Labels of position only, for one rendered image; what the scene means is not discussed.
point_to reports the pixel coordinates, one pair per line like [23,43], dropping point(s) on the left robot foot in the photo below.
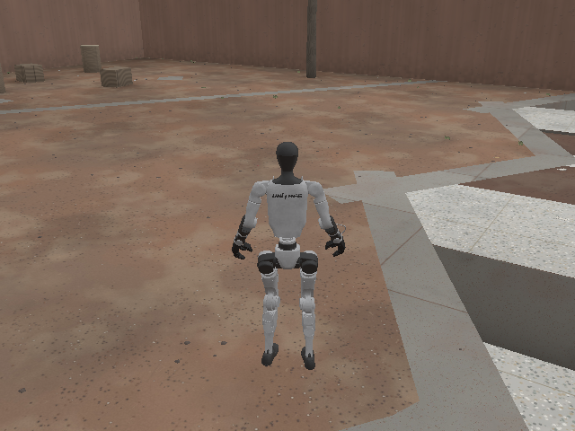
[268,358]

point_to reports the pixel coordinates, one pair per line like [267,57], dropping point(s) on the left robot forearm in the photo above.
[242,234]

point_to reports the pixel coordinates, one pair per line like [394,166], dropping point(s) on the right robot forearm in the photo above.
[334,232]

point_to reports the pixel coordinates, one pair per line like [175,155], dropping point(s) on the robot right hand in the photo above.
[341,247]

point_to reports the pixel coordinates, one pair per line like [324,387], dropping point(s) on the robot left upper arm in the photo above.
[259,189]

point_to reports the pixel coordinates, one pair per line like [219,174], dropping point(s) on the robot left hand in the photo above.
[244,247]

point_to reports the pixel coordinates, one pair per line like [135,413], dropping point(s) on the right robot thigh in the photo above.
[308,271]

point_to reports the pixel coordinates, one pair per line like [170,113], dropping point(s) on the robot right upper arm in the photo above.
[315,189]

